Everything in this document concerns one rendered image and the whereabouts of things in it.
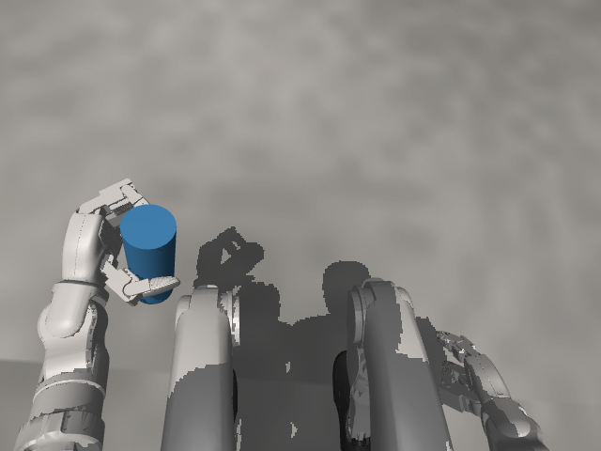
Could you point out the right robot hand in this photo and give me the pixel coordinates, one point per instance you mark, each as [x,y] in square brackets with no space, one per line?
[468,388]

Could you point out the can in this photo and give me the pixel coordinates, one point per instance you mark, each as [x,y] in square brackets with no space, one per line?
[149,238]

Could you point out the left robot hand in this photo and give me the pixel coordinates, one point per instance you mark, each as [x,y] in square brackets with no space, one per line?
[92,244]

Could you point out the right robot foot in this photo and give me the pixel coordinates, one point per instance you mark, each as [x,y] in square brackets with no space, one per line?
[341,393]

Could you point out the left robot arm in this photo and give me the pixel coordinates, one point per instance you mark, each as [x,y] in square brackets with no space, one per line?
[67,405]

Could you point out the right robot arm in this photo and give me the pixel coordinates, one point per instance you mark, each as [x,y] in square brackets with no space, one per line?
[508,427]

